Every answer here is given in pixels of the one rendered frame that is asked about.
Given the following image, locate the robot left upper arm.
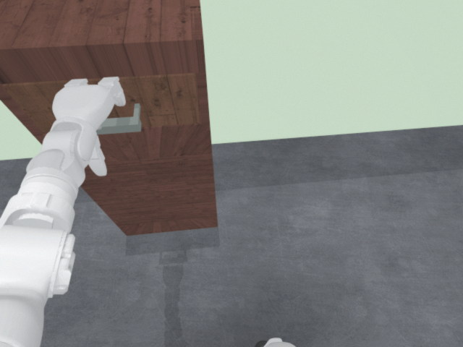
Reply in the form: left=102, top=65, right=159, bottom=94
left=0, top=224, right=75, bottom=347

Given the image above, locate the robot left hand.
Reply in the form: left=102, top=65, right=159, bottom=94
left=52, top=77, right=126, bottom=176

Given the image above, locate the drawer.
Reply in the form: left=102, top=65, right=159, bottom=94
left=2, top=73, right=200, bottom=134

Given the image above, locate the robot left forearm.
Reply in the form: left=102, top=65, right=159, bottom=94
left=0, top=117, right=97, bottom=234

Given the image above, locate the cabinet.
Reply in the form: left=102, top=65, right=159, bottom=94
left=0, top=0, right=218, bottom=236

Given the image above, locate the handle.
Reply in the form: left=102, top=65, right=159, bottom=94
left=96, top=103, right=142, bottom=134

